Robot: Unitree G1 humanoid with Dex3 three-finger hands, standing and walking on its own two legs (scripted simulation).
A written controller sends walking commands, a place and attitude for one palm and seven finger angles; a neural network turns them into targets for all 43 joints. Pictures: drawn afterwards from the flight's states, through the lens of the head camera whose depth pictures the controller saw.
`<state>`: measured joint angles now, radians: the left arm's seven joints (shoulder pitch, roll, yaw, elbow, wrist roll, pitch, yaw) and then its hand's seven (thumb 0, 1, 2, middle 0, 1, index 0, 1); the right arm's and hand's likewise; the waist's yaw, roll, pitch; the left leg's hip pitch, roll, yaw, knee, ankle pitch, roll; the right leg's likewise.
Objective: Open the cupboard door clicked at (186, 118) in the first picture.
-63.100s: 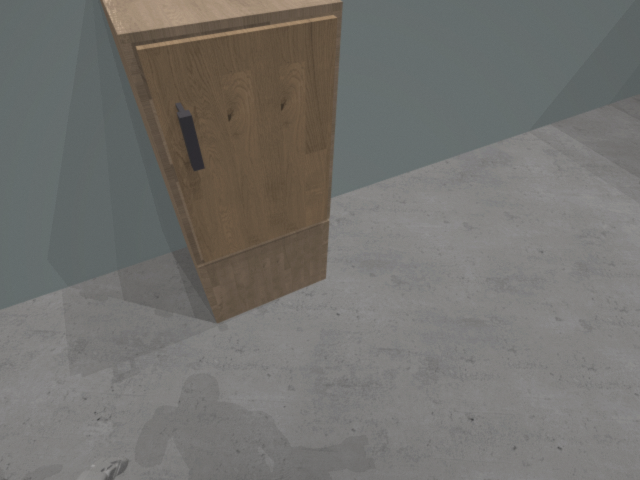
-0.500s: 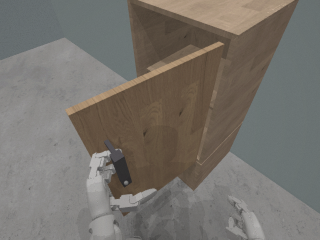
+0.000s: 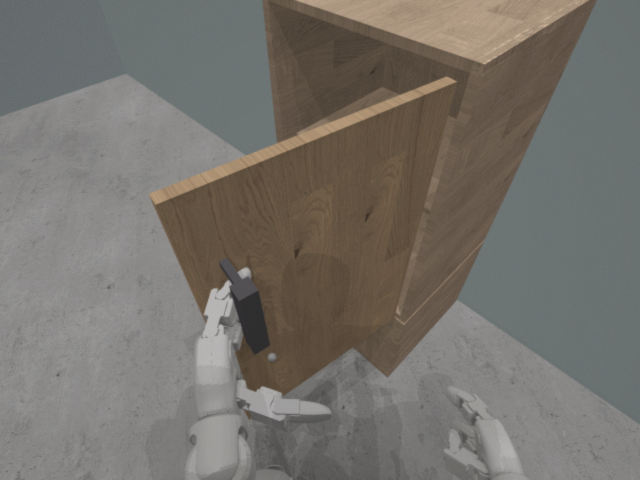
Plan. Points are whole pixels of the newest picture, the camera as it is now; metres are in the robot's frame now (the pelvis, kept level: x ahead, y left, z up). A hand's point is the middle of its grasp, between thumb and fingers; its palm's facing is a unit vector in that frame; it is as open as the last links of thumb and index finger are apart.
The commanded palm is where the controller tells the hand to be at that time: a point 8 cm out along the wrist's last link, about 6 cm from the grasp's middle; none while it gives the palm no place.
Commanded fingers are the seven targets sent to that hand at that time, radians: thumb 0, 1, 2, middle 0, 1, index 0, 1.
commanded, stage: slide the hand sideways off the handle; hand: left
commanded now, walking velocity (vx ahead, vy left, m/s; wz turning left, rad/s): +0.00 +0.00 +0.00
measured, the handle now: (243, 306) +0.31 +0.12 +0.07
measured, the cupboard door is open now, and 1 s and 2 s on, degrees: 81 85 85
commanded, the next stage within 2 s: draw the hand back to the body in 1.12 s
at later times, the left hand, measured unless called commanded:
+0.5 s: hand (267, 395) +0.20 +0.07 +0.08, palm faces -0.09 -1.00 +0.01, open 16.0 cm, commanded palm +0.17 +0.14 +0.08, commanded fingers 0.00 -0.50 0.30 -0.15 -0.30 -0.15 -0.30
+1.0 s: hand (203, 432) +0.16 +0.13 +0.07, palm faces +0.01 -1.00 -0.02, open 16.1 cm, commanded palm +0.12 +0.19 +0.08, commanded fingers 0.00 -0.50 0.30 -0.15 -0.30 -0.15 -0.30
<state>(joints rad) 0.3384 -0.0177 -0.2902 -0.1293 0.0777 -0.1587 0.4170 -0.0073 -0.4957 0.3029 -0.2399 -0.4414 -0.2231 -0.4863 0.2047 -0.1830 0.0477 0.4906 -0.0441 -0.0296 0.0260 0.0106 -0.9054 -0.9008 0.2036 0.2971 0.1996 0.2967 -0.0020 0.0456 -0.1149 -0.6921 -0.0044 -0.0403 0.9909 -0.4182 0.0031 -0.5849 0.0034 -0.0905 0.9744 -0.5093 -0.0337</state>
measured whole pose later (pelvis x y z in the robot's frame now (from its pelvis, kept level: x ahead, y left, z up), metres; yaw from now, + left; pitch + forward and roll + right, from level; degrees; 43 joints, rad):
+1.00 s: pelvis +0.01 +0.00 -0.02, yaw -1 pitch +10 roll -1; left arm 0.80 0.16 -0.06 -0.41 -0.17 -0.35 -0.10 -0.01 -0.50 0.30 -0.18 -0.31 -0.20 -0.33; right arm 0.26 -0.20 0.00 0.38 0.02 -0.04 -0.03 0.01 -0.91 -0.90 0.20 0.30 0.20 0.30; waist 0.03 0.05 -0.14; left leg -0.79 0.01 -0.03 1.09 -0.49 0.00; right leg -0.68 0.01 -0.08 1.07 -0.57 -0.03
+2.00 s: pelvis +0.02 +0.03 +0.03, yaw -2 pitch +2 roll -2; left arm 0.70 0.33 0.12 -0.56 -0.05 0.00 0.12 0.00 -0.12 0.46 -0.17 -0.30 -0.17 -0.30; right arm 0.27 -0.20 0.07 0.46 0.03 -0.09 -0.11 0.01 -0.90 -0.90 0.20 0.30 0.20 0.30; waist 0.05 0.06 -0.09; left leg -0.43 -0.01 0.00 0.78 -0.37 0.05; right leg -0.31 0.00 -0.04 0.69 -0.41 0.02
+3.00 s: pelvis +0.03 +0.00 +0.06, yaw -2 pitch -4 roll -1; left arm 0.47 0.37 0.35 -0.40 -0.08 -0.08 0.10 0.02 0.89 0.90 -0.21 -0.30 -0.21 -0.31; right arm 0.18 -0.22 0.03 0.62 0.01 -0.05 -0.09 0.01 -0.90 -0.90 0.20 0.30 0.20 0.30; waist 0.06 0.07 0.02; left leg -0.16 0.01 0.00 0.45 -0.23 0.01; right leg -0.05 0.03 -0.04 0.37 -0.26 -0.02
